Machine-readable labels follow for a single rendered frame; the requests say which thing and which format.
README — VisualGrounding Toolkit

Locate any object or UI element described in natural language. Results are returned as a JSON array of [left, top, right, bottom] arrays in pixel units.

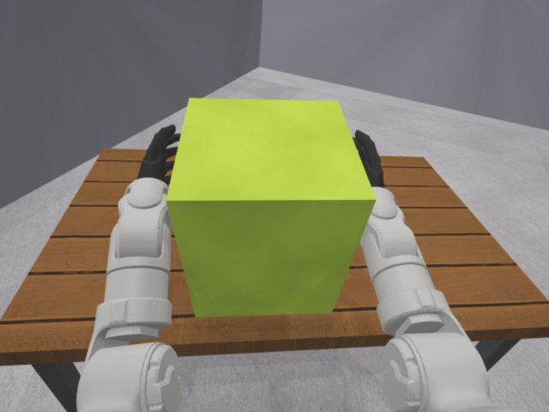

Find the right robot forearm
[[360, 187, 490, 396]]

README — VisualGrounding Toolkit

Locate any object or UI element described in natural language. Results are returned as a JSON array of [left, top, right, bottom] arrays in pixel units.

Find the carton
[[166, 98, 376, 318]]

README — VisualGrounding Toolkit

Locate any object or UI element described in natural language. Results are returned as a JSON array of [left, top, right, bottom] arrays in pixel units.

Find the right robot upper arm
[[383, 332, 528, 412]]

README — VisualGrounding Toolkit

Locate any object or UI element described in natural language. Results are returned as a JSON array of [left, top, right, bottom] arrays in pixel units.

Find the table
[[0, 148, 549, 412]]

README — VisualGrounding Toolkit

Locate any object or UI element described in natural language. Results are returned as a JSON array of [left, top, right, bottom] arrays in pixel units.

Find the left robot forearm
[[76, 178, 172, 412]]

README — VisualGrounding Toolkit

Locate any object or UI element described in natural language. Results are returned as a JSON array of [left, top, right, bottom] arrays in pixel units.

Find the right robot hand
[[353, 130, 385, 188]]

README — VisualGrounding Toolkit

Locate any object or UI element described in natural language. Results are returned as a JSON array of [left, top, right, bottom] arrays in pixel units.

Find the left robot hand
[[137, 124, 181, 185]]

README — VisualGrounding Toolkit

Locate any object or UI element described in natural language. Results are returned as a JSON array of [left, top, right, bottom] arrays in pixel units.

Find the left robot upper arm
[[78, 342, 183, 412]]

